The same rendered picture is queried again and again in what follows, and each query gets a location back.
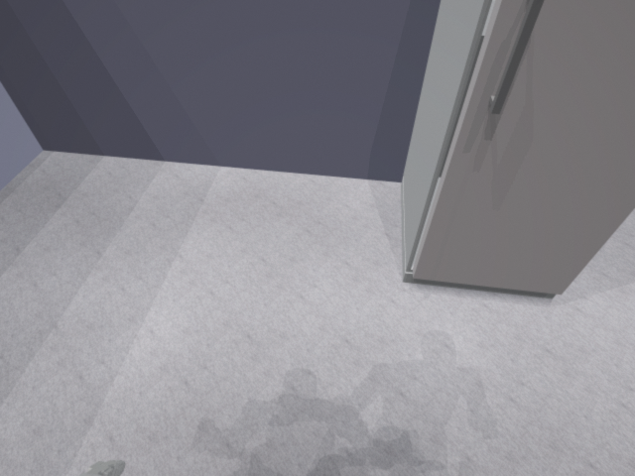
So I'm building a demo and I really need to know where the handle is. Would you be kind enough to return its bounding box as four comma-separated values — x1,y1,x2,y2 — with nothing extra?
489,0,544,114

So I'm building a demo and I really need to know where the fridge door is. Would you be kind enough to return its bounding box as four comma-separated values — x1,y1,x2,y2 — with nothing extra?
413,0,635,295

